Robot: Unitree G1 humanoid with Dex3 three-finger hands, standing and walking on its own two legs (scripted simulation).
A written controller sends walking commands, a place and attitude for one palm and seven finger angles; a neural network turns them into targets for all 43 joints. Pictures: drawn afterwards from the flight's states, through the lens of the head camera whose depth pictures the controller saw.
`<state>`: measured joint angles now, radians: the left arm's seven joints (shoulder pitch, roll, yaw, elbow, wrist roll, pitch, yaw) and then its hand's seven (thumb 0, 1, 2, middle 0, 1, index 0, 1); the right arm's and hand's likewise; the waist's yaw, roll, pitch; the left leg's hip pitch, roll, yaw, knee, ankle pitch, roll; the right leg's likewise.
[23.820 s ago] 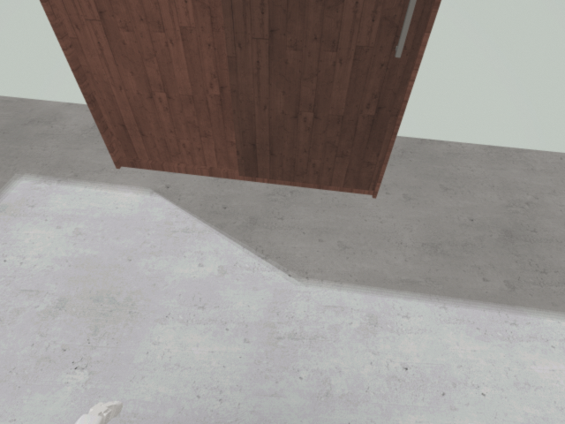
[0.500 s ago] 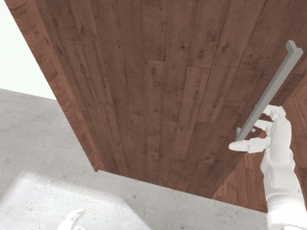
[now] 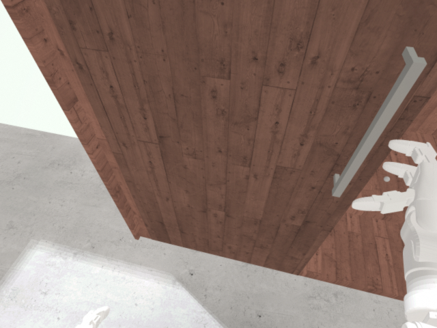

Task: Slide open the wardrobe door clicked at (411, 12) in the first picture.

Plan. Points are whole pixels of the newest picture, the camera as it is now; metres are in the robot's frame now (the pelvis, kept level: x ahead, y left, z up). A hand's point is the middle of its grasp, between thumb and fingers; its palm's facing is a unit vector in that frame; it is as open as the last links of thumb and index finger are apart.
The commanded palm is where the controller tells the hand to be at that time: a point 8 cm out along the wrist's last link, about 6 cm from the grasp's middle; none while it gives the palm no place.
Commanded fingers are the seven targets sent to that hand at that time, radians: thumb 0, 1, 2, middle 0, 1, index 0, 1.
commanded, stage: slip the hand off the handle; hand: right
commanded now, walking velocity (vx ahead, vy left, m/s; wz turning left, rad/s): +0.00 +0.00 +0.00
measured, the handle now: (365, 137) +0.44 -0.23 +0.13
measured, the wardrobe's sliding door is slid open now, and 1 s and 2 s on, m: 0.58 0.58 0.58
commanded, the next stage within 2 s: draw the hand back to the body in 0.64 s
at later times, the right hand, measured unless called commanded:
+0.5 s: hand (405, 234) +0.28 -0.27 +0.08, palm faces +0.38 +0.90 -0.22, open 14.7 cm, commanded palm +0.24 -0.31 +0.10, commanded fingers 0.00 0.55 -0.20 0.25 1.15 0.25 1.15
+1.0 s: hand (407, 248) +0.23 -0.24 +0.12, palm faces +0.13 +0.99 -0.06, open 14.7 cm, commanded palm +0.19 -0.29 +0.12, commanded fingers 0.00 0.55 -0.20 0.25 1.15 0.25 1.15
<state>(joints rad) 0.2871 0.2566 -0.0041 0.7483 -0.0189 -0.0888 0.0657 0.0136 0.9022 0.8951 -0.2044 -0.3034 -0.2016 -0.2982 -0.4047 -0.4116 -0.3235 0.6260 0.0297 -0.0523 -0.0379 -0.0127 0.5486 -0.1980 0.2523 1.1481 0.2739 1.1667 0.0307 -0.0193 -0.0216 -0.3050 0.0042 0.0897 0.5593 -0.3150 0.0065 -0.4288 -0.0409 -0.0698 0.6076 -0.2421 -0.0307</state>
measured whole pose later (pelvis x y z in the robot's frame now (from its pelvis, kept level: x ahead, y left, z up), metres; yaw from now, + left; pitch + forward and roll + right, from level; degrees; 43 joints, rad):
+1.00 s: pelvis -0.01 +0.02 +0.00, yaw +0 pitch -3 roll +1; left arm 0.23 0.26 -0.05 0.71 -0.05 -0.26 0.10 0.02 0.90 0.90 -0.20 -0.30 -0.20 -0.30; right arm 0.14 -0.36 -0.35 0.10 0.36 -0.10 0.32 -0.01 0.55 -0.20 0.25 1.15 0.25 1.15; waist -0.04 -0.05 0.00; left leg -0.17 -0.01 0.09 0.54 -0.32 0.03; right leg -0.28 -0.05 -0.06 0.56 -0.23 0.00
